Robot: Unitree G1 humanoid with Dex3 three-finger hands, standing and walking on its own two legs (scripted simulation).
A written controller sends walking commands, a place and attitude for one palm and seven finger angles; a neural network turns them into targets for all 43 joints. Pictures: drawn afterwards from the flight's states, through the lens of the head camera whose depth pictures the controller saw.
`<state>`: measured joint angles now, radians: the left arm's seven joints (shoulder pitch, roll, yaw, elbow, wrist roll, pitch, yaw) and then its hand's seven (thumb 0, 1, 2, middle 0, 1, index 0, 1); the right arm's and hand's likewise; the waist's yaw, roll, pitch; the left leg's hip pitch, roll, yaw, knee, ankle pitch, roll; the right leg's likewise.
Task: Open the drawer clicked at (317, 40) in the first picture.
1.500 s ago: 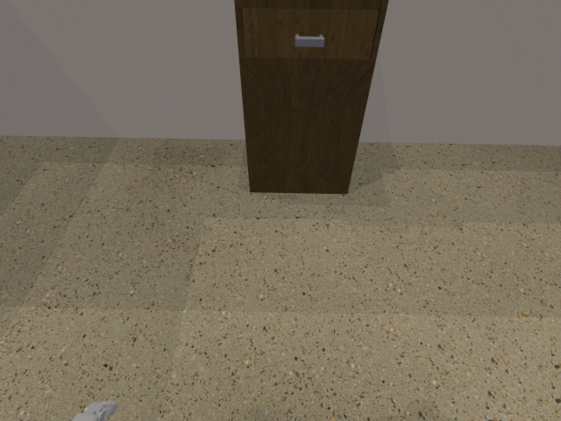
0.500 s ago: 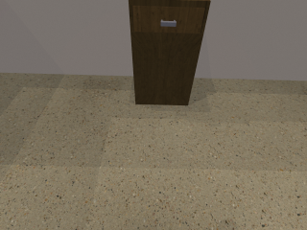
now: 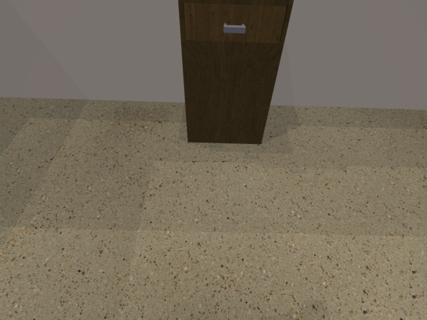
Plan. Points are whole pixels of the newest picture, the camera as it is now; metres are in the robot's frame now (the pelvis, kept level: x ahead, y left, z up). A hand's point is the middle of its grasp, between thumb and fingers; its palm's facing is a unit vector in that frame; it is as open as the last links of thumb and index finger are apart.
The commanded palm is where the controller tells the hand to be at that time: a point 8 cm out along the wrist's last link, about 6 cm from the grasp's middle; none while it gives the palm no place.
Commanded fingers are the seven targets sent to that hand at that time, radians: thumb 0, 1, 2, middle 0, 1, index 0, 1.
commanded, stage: walk to a spot facing it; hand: left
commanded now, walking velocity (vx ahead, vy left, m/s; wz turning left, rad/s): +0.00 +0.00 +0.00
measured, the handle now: (234, 27) +1.32 -0.02 +0.01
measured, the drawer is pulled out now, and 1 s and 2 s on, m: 0.00 0.00 0.00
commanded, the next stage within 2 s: turn to face it in 1.66 s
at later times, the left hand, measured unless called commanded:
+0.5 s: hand out of the picture +0.12 +0.15 -0.19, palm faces -0.13 -0.96 -0.23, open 7.3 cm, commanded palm none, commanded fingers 0.00 0.90 0.90 -0.20 -0.30 -0.20 -0.30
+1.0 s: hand (164, 254) +0.32 +0.15 -0.21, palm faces -0.32 -0.94 -0.15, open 7.4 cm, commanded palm none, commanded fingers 0.00 0.90 0.90 -0.20 -0.30 -0.20 -0.30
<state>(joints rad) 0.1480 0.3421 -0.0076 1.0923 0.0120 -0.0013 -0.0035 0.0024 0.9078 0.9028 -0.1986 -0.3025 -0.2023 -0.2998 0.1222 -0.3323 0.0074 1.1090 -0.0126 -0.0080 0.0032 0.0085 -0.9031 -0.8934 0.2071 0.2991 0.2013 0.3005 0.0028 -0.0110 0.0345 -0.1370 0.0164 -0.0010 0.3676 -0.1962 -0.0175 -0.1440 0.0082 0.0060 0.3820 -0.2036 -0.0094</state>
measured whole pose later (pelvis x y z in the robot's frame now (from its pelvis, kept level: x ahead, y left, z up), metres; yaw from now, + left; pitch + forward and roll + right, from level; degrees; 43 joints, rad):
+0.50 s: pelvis +0.08 -0.05 -0.03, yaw -12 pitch -2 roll +0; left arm 0.32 0.20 0.05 1.00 0.02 -0.03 -0.03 0.00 0.91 0.90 -0.20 -0.30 -0.20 -0.30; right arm 0.30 -0.23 -0.04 1.09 -0.02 0.01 0.01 0.01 -0.90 -0.89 0.21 0.30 0.20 0.30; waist 0.03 0.03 0.06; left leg -0.29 0.12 0.07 1.02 -0.48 -0.03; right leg -0.31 0.02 -0.09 0.69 -0.34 -0.07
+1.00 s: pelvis +0.29 -0.04 -0.03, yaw -26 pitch -1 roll -1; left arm 0.41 0.20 0.07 1.08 0.02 -0.02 0.00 0.00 0.91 0.90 -0.20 -0.30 -0.20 -0.30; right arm 0.10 -0.14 -0.02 0.92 -0.03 -0.07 0.01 0.01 -0.91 -0.89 0.21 0.30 0.20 0.30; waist 0.05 -0.05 0.05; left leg -0.40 0.08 0.16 0.68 -0.25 0.05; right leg -0.21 0.03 0.08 1.03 -0.50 -0.04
